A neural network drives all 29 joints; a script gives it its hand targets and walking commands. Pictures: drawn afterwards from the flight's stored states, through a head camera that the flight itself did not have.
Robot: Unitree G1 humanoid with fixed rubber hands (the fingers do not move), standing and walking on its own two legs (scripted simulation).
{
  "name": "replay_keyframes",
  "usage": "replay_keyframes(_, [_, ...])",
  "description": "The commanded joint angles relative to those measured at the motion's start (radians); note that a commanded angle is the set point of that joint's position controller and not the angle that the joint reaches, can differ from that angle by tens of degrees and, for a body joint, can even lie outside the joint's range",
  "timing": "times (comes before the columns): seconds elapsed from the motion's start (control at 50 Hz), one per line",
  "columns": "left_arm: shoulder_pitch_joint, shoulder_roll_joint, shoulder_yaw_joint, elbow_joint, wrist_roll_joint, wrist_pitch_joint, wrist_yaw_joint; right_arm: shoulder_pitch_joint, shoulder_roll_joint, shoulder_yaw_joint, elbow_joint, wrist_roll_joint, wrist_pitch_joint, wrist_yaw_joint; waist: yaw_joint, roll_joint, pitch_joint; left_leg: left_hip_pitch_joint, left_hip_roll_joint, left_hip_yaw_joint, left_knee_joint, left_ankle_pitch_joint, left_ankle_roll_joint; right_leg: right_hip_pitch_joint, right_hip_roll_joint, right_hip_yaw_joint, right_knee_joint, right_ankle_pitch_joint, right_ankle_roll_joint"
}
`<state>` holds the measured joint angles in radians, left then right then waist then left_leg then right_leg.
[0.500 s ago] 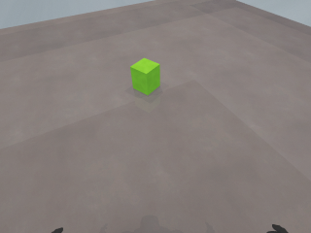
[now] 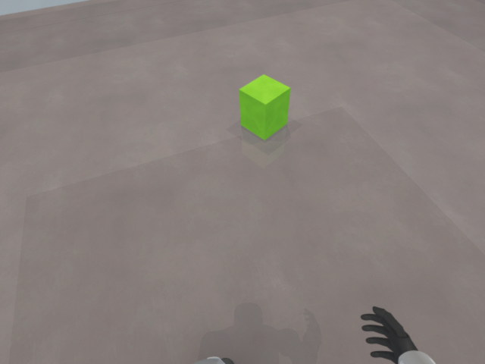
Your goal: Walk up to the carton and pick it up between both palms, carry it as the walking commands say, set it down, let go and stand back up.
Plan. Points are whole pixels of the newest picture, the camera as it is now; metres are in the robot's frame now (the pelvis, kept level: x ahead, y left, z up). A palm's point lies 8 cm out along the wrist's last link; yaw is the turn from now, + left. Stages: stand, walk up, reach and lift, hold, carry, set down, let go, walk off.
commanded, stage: walk up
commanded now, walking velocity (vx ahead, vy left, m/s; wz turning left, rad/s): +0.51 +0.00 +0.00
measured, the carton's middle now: (264, 107) +1.52 +0.07 -0.63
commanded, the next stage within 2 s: none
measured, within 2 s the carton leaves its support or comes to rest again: neither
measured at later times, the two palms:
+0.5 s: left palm (196, 210) +0.44 +0.18 -0.10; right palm out of the picture +0.12 -0.26 -0.14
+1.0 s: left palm (165, 248) +0.35 +0.23 -0.11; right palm (357, 157) +0.64 -0.21 -0.11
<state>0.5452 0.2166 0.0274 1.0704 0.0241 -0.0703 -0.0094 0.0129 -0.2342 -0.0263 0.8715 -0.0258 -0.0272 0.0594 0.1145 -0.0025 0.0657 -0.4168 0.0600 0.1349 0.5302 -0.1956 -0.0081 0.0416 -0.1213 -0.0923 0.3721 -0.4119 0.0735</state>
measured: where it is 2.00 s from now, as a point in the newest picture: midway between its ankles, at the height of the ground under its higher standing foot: (265, 201)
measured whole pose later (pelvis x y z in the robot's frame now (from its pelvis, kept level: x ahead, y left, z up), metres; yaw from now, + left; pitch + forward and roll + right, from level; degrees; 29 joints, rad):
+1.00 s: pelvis +0.47 +0.00 +0.01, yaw -1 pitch +1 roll +1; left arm 0.52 0.18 0.06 1.08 0.03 -0.07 0.01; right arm 0.03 -0.20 -0.03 0.93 -0.02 -0.01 0.07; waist 0.11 0.01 0.06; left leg -0.48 0.08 0.12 0.58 -0.13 -0.03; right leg 0.02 -0.14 -0.14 0.30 -0.33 0.09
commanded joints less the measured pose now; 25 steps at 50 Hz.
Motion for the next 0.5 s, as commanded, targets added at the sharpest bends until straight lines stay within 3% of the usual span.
replay_keyframes(0.0, [-0.033,0.132,0.013,-0.052,-0.012,-0.009,0.011,0.398,-0.204,-0.075,0.090,-0.028,-0.033,-0.033,-0.241,0.074,-0.220,0.665,0.163,-0.224,-0.112,-0.180,0.069,-0.476,0.007,-0.015,0.544,0.281,-0.114])
replay_keyframes(0.02, [-0.031,0.084,0.015,-0.079,-0.008,-0.009,0.016,0.531,-0.339,-0.106,0.102,-0.023,-0.038,-0.047,-0.286,0.244,-0.321,0.785,0.494,-0.718,-0.275,-0.264,0.139,-0.722,0.104,0.048,0.813,-0.143,-0.097])
replay_keyframes(0.04, [-0.072,0.128,0.034,-0.088,0.006,0.001,0.011,0.484,-0.319,-0.095,0.103,-0.001,-0.035,-0.047,-0.243,0.127,-0.302,0.671,0.503,-0.736,-0.303,-0.271,0.155,-0.707,0.023,0.169,0.923,-0.089,-0.101])
replay_keyframes(0.08, [-0.134,0.085,0.020,-0.092,-0.006,0.004,-0.003,0.295,-0.162,-0.059,0.075,-0.005,-0.044,-0.042,-0.147,0.082,-0.060,0.407,0.344,-0.482,-0.317,-0.125,0.133,-0.695,-0.042,0.152,0.865,0.097,-0.097])
replay_keyframes(0.1, [-0.144,0.065,0.015,-0.086,-0.005,0.012,-0.008,0.244,-0.107,-0.045,0.060,-0.007,-0.052,-0.041,-0.121,0.110,-0.027,0.338,0.283,-0.372,-0.334,-0.074,0.117,-0.663,-0.055,0.130,0.837,0.136,-0.085])
replay_keyframes(0.14, [-0.133,0.049,0.016,-0.076,0.006,0.036,-0.020,0.252,-0.069,-0.035,0.073,0.004,-0.066,-0.042,-0.091,0.137,-0.017,0.251,0.240,-0.244,-0.342,0.065,0.107,-0.584,-0.047,0.093,0.798,0.175,-0.060])
replay_keyframes(0.18, [-0.197,0.050,0.022,-0.093,0.010,0.053,-0.030,0.300,-0.075,-0.035,0.091,0.006,-0.075,-0.042,-0.095,0.141,0.000,0.254,0.235,-0.206,-0.354,0.120,0.110,-0.607,-0.048,0.070,0.742,0.222,-0.045])
replay_keyframes(0.32, [-0.523,0.043,0.021,-0.185,-0.004,0.060,-0.062,0.428,-0.105,-0.040,0.128,0.001,-0.074,-0.054,-0.161,0.160,0.087,0.307,0.229,-0.131,-0.410,0.085,0.096,-0.638,-0.021,0.008,0.365,0.351,-0.033])
replay_keyframes(0.38, [-0.582,0.055,0.030,-0.216,-0.005,0.042,-0.061,0.450,-0.109,-0.041,0.163,0.002,-0.062,-0.062,-0.163,0.245,0.075,0.295,0.178,-0.056,-0.396,0.069,0.099,-0.511,0.015,-0.027,0.283,0.288,-0.047])
replay_keyframes(0.4, [-0.576,0.060,0.034,-0.215,-0.002,0.036,-0.053,0.464,-0.110,-0.040,0.177,0.002,-0.057,-0.065,-0.161,0.214,0.073,0.303,0.191,-0.069,-0.371,0.084,0.104,-0.490,0.024,-0.040,0.274,0.253,-0.049])
replay_keyframes(0.44, [-0.508,0.074,0.045,-0.200,0.001,0.022,-0.035,0.474,-0.127,-0.042,0.201,0.010,-0.049,-0.073,-0.127,0.130,0.044,0.314,0.200,-0.072,-0.265,0.167,0.098,-0.394,0.041,-0.050,0.190,0.235,-0.052])
replay_keyframes(0.46, [-0.406,0.096,0.055,-0.168,0.004,0.013,-0.024,0.470,-0.137,-0.042,0.206,0.016,-0.047,-0.073,-0.077,0.070,-0.021,0.285,0.166,-0.036,-0.109,0.274,0.085,-0.243,0.058,-0.065,0.124,0.246,-0.060])
replay_keyframes(0.48, [-0.237,0.154,0.075,-0.113,0.018,0.000,-0.010,0.468,-0.115,-0.035,0.190,0.012,-0.050,-0.069,-0.018,-0.014,-0.141,0.156,0.116,-0.007,0.130,0.256,0.062,0.006,0.024,-0.009,0.135,0.225,-0.087])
